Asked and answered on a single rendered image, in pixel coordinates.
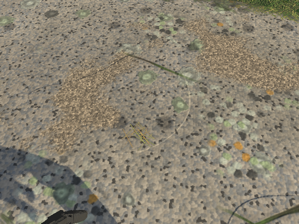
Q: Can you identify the robot left hand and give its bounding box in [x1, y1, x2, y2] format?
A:
[41, 210, 88, 224]

